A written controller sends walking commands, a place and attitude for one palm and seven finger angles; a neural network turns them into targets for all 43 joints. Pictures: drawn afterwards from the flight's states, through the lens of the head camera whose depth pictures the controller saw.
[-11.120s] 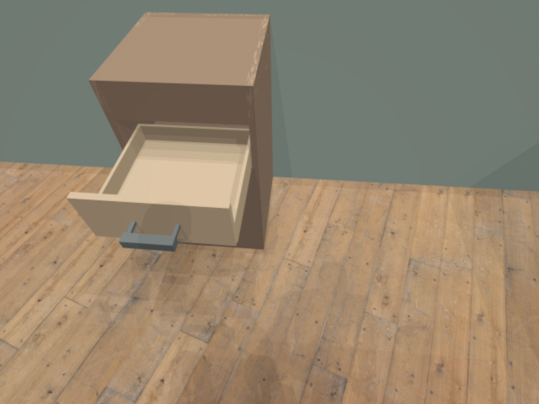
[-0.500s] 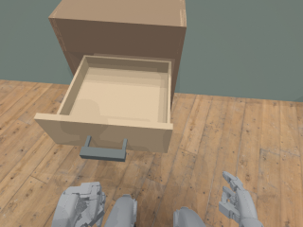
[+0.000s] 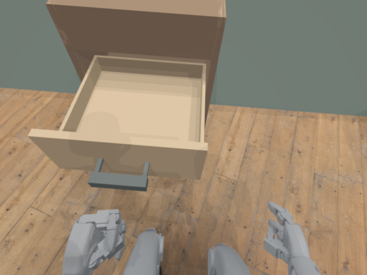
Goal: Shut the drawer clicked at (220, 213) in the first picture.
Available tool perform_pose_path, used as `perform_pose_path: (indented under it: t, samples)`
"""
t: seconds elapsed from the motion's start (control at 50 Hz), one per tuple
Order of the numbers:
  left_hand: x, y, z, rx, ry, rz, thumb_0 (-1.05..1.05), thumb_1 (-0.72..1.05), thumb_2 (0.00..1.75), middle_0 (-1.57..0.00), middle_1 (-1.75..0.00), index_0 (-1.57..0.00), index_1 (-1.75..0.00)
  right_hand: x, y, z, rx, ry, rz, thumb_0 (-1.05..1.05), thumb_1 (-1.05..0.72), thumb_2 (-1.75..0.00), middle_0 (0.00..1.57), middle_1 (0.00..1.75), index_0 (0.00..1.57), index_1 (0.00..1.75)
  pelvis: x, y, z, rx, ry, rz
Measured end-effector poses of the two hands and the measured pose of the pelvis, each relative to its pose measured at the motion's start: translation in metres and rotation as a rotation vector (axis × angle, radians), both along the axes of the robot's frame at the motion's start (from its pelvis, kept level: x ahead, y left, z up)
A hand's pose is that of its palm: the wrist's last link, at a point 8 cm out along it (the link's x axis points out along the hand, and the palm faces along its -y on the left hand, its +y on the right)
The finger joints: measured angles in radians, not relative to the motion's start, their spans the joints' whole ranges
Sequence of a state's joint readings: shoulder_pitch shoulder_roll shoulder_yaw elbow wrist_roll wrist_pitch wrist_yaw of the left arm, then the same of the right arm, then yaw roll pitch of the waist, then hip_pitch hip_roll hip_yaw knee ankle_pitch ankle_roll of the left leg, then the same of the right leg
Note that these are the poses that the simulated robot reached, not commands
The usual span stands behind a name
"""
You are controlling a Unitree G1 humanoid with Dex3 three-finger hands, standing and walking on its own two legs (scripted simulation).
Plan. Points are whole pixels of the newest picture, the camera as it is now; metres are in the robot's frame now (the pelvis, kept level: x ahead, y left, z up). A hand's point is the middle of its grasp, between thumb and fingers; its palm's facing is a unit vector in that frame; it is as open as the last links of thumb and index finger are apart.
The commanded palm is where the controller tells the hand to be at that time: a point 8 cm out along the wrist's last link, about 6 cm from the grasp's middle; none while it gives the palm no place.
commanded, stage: bring the fist close to the handle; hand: left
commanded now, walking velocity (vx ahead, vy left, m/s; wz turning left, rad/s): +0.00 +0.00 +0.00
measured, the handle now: (121, 172) +0.34 +0.17 -0.03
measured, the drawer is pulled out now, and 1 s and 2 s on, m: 0.30 0.30 0.24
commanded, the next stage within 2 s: push the drawer shut in 1.02 s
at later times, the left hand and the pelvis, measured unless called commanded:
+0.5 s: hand (132, 223) +0.23 +0.12 -0.01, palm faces -0.05 -1.00 +0.00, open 3.3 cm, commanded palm +0.21 +0.17 -0.02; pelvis -0.01 +0.01 -0.03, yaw -1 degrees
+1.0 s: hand (135, 218) +0.24 +0.12 -0.03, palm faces -0.04 -1.00 -0.02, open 3.3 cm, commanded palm +0.22 +0.17 -0.03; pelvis +0.00 +0.00 -0.04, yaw -1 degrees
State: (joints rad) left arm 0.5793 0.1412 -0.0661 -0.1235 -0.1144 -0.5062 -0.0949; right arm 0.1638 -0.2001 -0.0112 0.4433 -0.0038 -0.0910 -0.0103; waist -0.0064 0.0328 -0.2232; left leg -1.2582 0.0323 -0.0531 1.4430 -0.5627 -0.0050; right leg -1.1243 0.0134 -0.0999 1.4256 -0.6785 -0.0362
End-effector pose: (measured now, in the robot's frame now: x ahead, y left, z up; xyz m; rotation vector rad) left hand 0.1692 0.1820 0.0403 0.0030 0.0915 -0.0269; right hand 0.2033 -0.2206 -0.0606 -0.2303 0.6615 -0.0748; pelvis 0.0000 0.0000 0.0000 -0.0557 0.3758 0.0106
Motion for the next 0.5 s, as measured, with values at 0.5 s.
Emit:
perform_pose_path:
  t: [0.5]
  samples:
    - [0.040,-0.004,-0.050,0.002,-0.008,-0.021,0.02,0.90,0.90,-1.40,-1.60,-1.40,-1.60,-0.018,0.005,-0.045,-0.016,0.112,0.017,0.02,-0.90,-0.90,0.20,0.30,0.21,0.30,-0.008,0.006,-0.030,-0.009,0.079,-0.012]
